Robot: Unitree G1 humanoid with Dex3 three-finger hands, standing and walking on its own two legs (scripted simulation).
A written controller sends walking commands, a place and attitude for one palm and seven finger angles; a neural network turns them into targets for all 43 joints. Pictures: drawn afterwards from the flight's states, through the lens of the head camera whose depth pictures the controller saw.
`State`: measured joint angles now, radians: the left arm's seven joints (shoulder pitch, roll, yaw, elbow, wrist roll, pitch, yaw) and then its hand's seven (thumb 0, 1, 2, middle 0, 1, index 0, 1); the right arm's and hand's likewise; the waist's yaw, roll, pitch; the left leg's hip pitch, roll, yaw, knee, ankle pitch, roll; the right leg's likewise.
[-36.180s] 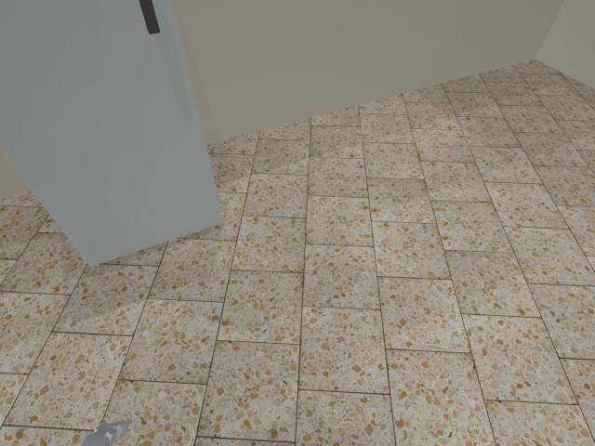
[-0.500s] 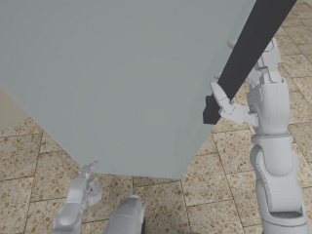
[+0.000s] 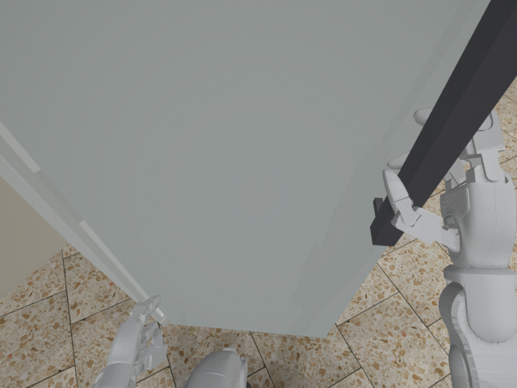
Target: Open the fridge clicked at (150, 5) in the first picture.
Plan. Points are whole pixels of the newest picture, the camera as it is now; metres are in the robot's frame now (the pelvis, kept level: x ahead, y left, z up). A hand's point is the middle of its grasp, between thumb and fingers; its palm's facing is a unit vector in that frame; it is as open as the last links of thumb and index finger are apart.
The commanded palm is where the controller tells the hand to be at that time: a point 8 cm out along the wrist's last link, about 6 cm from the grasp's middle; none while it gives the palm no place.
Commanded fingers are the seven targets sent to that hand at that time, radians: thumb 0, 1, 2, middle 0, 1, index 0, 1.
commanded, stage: walk backward, drawing the door open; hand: right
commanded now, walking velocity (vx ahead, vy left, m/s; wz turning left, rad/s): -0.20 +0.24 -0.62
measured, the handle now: (428, 134) +0.33 -0.12 +0.27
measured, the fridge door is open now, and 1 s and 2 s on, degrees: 59 65 66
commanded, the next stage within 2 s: stop walking and hold the door back in 0.14 s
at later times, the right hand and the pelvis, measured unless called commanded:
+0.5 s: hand (394, 288) +0.19 -0.08 +0.22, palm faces +0.39 +0.91 -0.15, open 7.8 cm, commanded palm +0.19 -0.14 +0.21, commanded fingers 0.00 -0.90 -0.90 0.45 1.40 0.45 1.40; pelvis -0.09 +0.15 +0.01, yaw -15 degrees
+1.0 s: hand (398, 233) +0.24 -0.09 +0.23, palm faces +0.37 +0.91 -0.18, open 6.5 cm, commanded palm +0.19 -0.15 +0.21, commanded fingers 0.00 -0.90 -0.90 0.45 1.40 0.45 1.40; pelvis -0.14 +0.16 +0.00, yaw -15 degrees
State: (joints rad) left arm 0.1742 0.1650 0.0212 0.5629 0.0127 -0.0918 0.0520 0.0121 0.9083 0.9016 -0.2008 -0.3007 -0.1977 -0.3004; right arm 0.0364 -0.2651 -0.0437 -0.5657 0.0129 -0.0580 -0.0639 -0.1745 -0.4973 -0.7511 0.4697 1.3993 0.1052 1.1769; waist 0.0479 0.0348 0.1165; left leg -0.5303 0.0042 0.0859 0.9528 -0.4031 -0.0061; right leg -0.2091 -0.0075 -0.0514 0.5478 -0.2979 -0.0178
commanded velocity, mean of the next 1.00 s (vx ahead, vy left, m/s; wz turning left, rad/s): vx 0.11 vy -0.04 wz -0.14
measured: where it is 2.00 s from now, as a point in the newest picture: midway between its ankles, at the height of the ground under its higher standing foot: outside the picture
